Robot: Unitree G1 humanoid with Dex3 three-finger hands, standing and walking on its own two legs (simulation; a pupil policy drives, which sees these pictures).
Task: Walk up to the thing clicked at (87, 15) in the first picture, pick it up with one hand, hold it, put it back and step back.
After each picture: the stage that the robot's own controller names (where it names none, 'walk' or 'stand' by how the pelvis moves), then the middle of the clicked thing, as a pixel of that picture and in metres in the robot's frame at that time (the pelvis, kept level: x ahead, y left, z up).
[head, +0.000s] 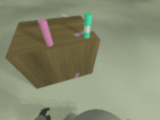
stand; (87, 26) +0.92 +0.07 +0.08
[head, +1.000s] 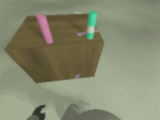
rise first; (91, 26) +0.84 +0.06 +0.11
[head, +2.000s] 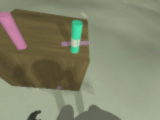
rise first; (75, 38) +0.57 +0.16 +0.12
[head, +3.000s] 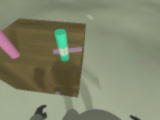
stand; (62, 47) +0.50 +0.24 +0.10
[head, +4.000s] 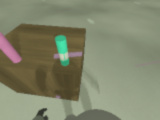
stand; (63, 52) +0.48 +0.23 +0.08
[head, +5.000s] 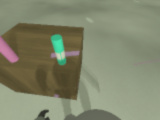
stand; (59, 51) +0.49 +0.25 +0.08
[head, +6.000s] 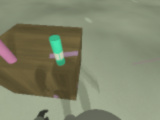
stand; (58, 52) +0.48 +0.27 +0.08
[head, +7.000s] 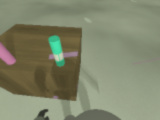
stand; (57, 52) +0.47 +0.27 +0.08
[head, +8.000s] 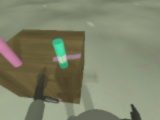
rise first; (61, 55) +0.46 +0.26 +0.08
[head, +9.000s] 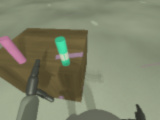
go down; (63, 52) +0.48 +0.26 +0.09
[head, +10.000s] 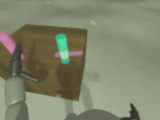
go down; (63, 50) +0.50 +0.25 +0.09
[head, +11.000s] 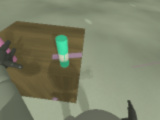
go down; (63, 53) +0.46 +0.22 +0.10
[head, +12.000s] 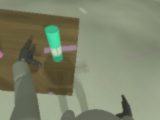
close in; (55, 46) +0.47 +0.24 +0.11
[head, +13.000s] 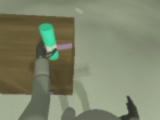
close; (50, 44) +0.49 +0.26 +0.13
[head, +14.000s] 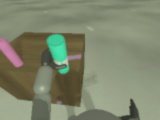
lift; (60, 57) +0.31 +0.18 +0.23
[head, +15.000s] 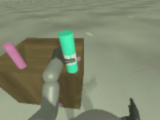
lift; (69, 54) +0.34 +0.14 +0.25
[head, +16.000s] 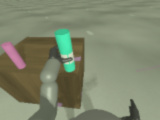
hold; (66, 53) +0.34 +0.16 +0.25
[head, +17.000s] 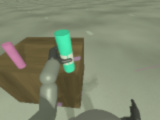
hold; (66, 53) +0.34 +0.16 +0.25
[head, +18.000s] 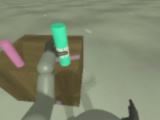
crouch; (62, 47) +0.38 +0.19 +0.26
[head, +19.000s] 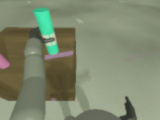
lower; (48, 34) +0.47 +0.24 +0.26
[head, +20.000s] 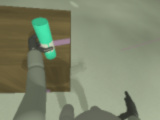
lower; (46, 42) +0.48 +0.25 +0.14
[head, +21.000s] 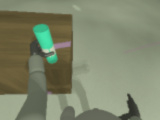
lower; (47, 47) +0.45 +0.25 +0.13
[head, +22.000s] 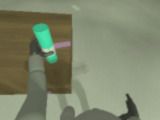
lower; (47, 46) +0.45 +0.25 +0.13
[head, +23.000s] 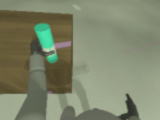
lower; (48, 46) +0.46 +0.25 +0.13
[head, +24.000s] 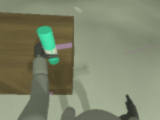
open; (50, 48) +0.45 +0.25 +0.13
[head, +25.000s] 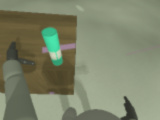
sink last; (54, 49) +0.43 +0.23 +0.13
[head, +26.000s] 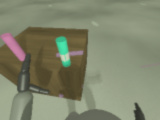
stand; (64, 53) +0.47 +0.25 +0.10
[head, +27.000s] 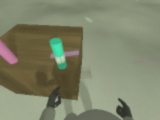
stand; (59, 55) +0.44 +0.25 +0.09
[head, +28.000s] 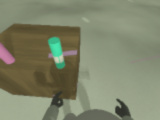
stand; (57, 54) +0.44 +0.26 +0.09
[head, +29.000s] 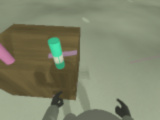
stand; (57, 55) +0.44 +0.26 +0.09
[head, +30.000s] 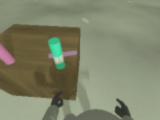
stand; (57, 55) +0.44 +0.26 +0.09
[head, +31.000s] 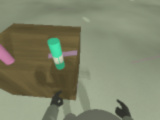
stand; (57, 55) +0.43 +0.26 +0.09
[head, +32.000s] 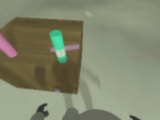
walk; (59, 48) +0.48 +0.25 +0.10
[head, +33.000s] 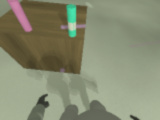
walk; (71, 22) +0.75 +0.20 +0.11
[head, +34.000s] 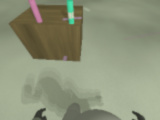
stand; (70, 12) +1.12 +0.32 +0.11
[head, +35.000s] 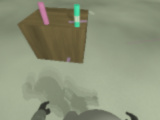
stand; (76, 16) +1.13 +0.24 +0.09
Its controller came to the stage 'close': yes
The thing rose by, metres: 0.20
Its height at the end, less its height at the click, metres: +0.00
